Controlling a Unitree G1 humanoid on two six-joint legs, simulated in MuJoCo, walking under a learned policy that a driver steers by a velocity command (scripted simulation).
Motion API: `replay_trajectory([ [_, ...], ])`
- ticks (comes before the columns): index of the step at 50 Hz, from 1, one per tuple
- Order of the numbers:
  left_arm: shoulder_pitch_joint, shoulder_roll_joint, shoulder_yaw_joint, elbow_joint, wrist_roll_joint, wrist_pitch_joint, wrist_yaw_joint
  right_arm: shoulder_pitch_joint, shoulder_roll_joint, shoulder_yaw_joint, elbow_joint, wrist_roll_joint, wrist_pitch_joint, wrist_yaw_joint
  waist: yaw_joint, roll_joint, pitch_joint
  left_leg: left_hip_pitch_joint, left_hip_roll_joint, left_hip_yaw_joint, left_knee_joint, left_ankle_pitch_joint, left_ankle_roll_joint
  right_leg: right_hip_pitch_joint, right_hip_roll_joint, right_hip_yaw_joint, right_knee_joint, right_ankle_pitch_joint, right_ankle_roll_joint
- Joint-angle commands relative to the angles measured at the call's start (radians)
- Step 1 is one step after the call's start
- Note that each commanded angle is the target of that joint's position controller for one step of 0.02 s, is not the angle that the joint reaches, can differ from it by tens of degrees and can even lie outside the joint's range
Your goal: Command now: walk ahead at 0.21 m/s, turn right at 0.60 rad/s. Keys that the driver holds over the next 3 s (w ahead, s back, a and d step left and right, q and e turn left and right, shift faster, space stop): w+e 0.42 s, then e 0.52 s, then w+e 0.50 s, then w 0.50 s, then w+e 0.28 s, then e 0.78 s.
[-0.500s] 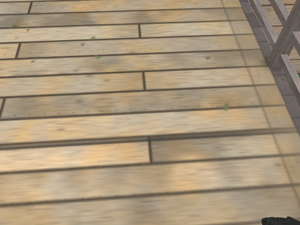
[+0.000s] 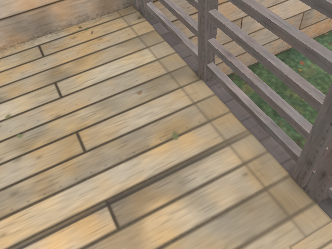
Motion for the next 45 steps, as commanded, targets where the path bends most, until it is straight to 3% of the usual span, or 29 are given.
replay_trajectory([
  [1,0.021,0.16,0.045,-0.041,-0.006,-0.023,0.01,-0.037,-0.116,-0.035,-0.072,-0.024,-0.032,0.017,0.03,-0.176,-0.021,-0.214,0.001,-0.067,0.064,0.099,-0.004,0.177,-0.209,0.375,-0.358,-0.259,-0.143],
  [3,0.065,0.17,0.051,-0.018,-0.008,-0.045,0.001,-0.047,-0.093,-0.032,-0.071,-0.017,-0.037,0.024,0.033,-0.129,-0.04,-0.219,-0.003,-0.072,0.028,0.132,-0.009,0.222,-0.203,0.369,-0.352,-0.197,-0.148],
  [10,0.153,0.181,0.066,0.011,-0.001,-0.08,-0.023,-0.155,-0.063,-0.019,-0.097,-0.004,-0.054,0.03,0.078,-0.171,-0.019,-0.15,-0.023,-0.071,-0.195,0.154,-0.018,0.177,-0.19,0.404,-0.324,-0.172,-0.18],
  [13,0.157,0.193,0.075,0.007,0.005,-0.091,-0.024,-0.188,-0.07,-0.016,-0.114,0.004,-0.067,0.027,0.082,-0.168,-0.004,-0.071,-0.038,-0.081,-0.285,0.125,0.001,0.126,-0.192,0.447,-0.286,-0.174,-0.179],
  [15,0.115,0.197,0.079,-0.008,0.008,-0.097,-0.023,-0.136,-0.076,-0.016,-0.106,0.013,-0.081,0.018,0.042,-0.168,-0.008,0.089,-0.054,-0.089,-0.359,0.118,0.019,0.039,-0.177,0.469,-0.255,-0.143,-0.15],
  [17,0.058,0.164,0.068,-0.017,-0.003,-0.097,-0.018,0.018,-0.079,-0.019,-0.056,0.014,-0.101,0.001,-0.061,-0.117,-0.017,0.382,-0.07,-0.079,-0.514,0.178,0.041,-0.121,-0.109,0.437,-0.141,-0.124,-0.096],
  [18,0.071,0.107,0.051,-0.018,-0.019,-0.106,-0.01,0.122,-0.137,-0.032,-0.039,0.004,-0.114,-0.017,-0.103,-0.012,-0.08,0.561,0.053,-0.203,-0.588,0.076,0.061,-0.212,-0.025,0.343,0.052,-0.172,-0.058],
  [19,0.057,0.028,0.026,-0.064,-0.042,-0.116,-0.007,0.221,-0.26,-0.054,-0.04,-0.025,-0.118,-0.028,-0.13,0.223,-0.156,0.693,0.335,-0.614,-0.755,-0.285,0.138,-0.381,0.12,0.157,0.365,-0.333,-0.017],
  [20,0.078,0.099,0.033,-0.057,-0.014,-0.105,0.002,0.186,-0.273,-0.064,-0.021,-0.024,-0.112,-0.028,-0.066,0.185,-0.08,0.568,0.406,-0.816,-0.811,-0.426,0.198,-0.469,0.075,0.132,0.511,-0.312,-0.023],
  [21,0.084,0.109,0.035,-0.034,-0.001,-0.092,-0.002,0.149,-0.184,-0.047,-0.024,-0.001,-0.104,-0.018,-0.025,0.073,0.022,0.491,0.359,-0.701,-0.795,-0.398,0.195,-0.475,0.015,0.139,0.58,-0.233,-0.032],
  [22,0.062,0.109,0.036,-0.013,0.001,-0.088,-0.017,0.098,-0.111,-0.028,-0.028,0.011,-0.105,-0.01,-0.011,0.017,0.081,0.429,0.286,-0.537,-0.787,-0.199,0.17,-0.455,-0.007,0.128,0.573,-0.159,-0.02],
  [23,0.069,0.101,0.038,0.002,-0.004,-0.079,-0.027,0.066,-0.073,-0.016,-0.035,0.01,-0.106,-0.011,0.004,0.029,0.074,0.427,0.227,-0.39,-0.773,0.032,0.146,-0.426,-0.023,0.108,0.566,-0.108,-0.002],
  [25,0.077,0.091,0.037,0.011,0.006,-0.059,-0.041,0.078,-0.06,-0.009,-0.02,0.014,-0.112,-0.011,0.013,0.084,0.017,0.456,0.179,-0.204,-0.695,0.596,0.14,-0.408,-0.017,0.051,0.627,-0.074,0.029],
  [26,0.059,0.08,0.034,0.0,0.005,-0.054,-0.043,0.104,-0.058,-0.007,-0.008,0.018,-0.115,-0.005,0.014,0.086,-0.012,0.469,0.179,-0.145,-0.653,0.823,0.145,-0.41,-0.015,0.032,0.643,-0.072,0.038],
  [27,0.027,0.069,0.031,-0.019,0.019,-0.053,-0.044,0.118,-0.066,-0.008,-0.004,0.027,-0.117,-0.004,0.012,0.085,-0.031,0.466,0.185,-0.099,-0.629,0.954,0.144,-0.408,-0.012,0.02,0.61,-0.057,0.042],
  [29,-0.071,0.054,0.018,-0.056,0.005,-0.057,-0.054,0.111,-0.066,-0.006,0.018,0.029,-0.113,-0.002,-0.001,0.094,-0.006,0.436,0.158,-0.032,-0.677,0.926,0.143,-0.412,-0.018,-0.027,0.479,0.019,0.056],
  [31,-0.094,0.038,0.004,-0.062,0.013,-0.064,-0.075,0.05,-0.064,-0.006,0.021,0.032,-0.12,-0.012,0.008,0.129,-0.006,0.384,0.104,0.055,-0.665,0.915,0.13,-0.326,-0.03,-0.061,0.3,0.164,0.075],
  [33,-0.113,0.03,-0.006,-0.067,0.014,-0.065,-0.084,0.055,-0.084,-0.014,0.036,0.034,-0.122,-0.014,0.002,0.118,-0.032,0.374,0.105,0.079,-0.632,0.909,0.121,-0.214,-0.024,-0.089,0.151,0.201,0.061],
  [36,-0.058,0.056,-0.003,-0.067,0.014,-0.065,-0.078,0.055,-0.119,-0.023,0.051,0.042,-0.109,-0.017,0.031,0.075,-0.096,0.419,0.152,0.067,-0.47,1.044,0.116,-0.108,0.011,-0.114,0.078,0.134,0.002],
  [37,0.035,0.082,0.008,-0.043,0.029,-0.075,-0.068,0.046,-0.138,-0.027,0.053,0.041,-0.1,-0.026,0.07,0.049,-0.16,0.402,0.149,0.08,-0.317,1.037,0.111,0.002,0.034,-0.095,0.035,0.146,-0.031],
  [38,0.144,0.109,0.021,-0.01,0.044,-0.088,-0.053,0.041,-0.139,-0.024,0.051,0.041,-0.096,-0.024,0.125,-0.024,-0.227,0.339,0.114,0.111,-0.106,0.873,0.079,0.142,0.036,-0.068,-0.06,0.276,-0.065],
  [39,0.176,0.222,0.049,-0.024,0.051,-0.096,-0.034,0.16,-0.066,-0.008,0.028,0.02,-0.089,-0.018,0.072,-0.258,-0.32,0.125,0.052,0.146,0.19,0.172,0.03,0.343,-0.256,0.245,0.008,0.733,-0.122],
  [40,0.154,0.282,0.07,-0.059,0.007,-0.078,-0.026,0.214,-0.055,-0.007,0.011,0.014,-0.06,-0.019,0.035,-0.293,-0.407,-0.068,-0.099,0.034,0.461,-0.309,-0.001,0.466,-0.436,0.586,0.013,1.041,-0.293],
  [41,0.155,0.247,0.08,-0.06,-0.033,-0.062,-0.007,0.199,-0.066,-0.006,0.017,-0.004,-0.043,-0.027,0.066,-0.164,-0.417,-0.139,-0.043,-0.084,0.473,-0.232,-0.006,0.459,-0.414,0.566,-0.049,0.798,-0.329],
  [42,0.065,0.194,0.066,-0.065,-0.033,-0.049,0.0,0.14,-0.083,-0.005,0.026,0.01,-0.038,-0.025,0.057,-0.134,-0.258,-0.171,-0.013,-0.083,0.403,-0.128,-0.017,0.293,-0.347,0.476,-0.131,0.483,-0.298],
  [43,-0.011,0.141,0.046,-0.067,-0.021,-0.035,0.004,0.064,-0.089,-0.006,0.023,0.015,-0.028,-0.031,0.036,-0.106,-0.114,-0.16,0.003,-0.085,0.314,-0.067,-0.022,0.134,-0.281,0.383,-0.167,0.483,-0.229],
  [45,-0.046,0.107,0.032,-0.047,-0.021,-0.026,0.008,0.078,-0.087,-0.007,0.025,-0.006,-0.01,-0.029,-0.002,-0.132,-0.092,-0.058,0.002,-0.082,0.226,-0.02,-0.028,0.002,-0.174,0.278,-0.16,0.513,-0.157],
])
